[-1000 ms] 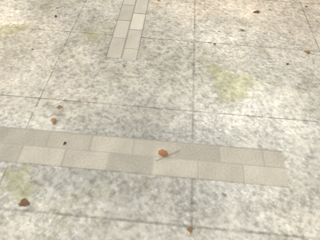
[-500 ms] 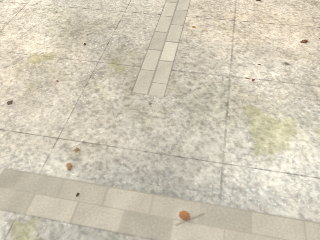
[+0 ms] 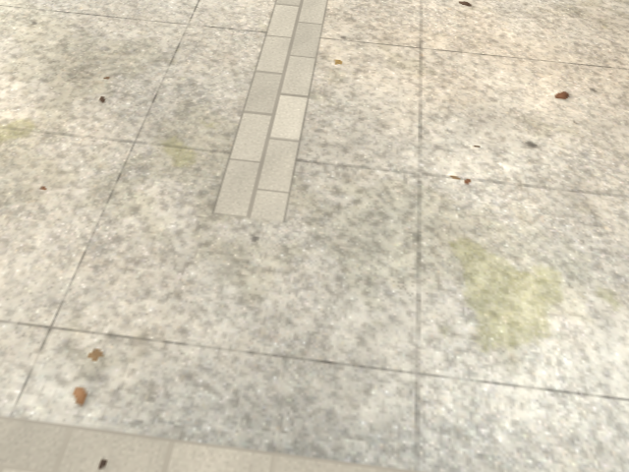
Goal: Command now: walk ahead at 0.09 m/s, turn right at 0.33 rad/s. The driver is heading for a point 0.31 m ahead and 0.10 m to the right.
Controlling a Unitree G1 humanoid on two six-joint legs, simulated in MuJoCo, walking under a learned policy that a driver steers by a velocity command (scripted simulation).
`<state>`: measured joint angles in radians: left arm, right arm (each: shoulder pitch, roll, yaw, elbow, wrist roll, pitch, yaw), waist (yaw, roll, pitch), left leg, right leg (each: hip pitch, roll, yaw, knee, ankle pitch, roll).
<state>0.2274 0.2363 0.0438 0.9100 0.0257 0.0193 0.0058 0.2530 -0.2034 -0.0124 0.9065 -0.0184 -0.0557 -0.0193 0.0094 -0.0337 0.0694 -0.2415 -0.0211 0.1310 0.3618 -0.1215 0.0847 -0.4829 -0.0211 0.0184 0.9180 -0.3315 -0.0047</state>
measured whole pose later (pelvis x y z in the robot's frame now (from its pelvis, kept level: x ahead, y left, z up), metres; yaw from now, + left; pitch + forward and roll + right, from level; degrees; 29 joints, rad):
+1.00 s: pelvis +0.08 -0.03 +0.01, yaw -20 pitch +1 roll +0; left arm 0.18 0.27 0.06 0.88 0.04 0.00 -0.04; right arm 0.42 -0.21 -0.05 0.97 -0.02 -0.06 -0.01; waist -0.04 -0.04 0.00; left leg 0.01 -0.03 -0.01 0.20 -0.22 0.04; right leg -0.50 -0.04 -0.01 0.78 -0.20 0.01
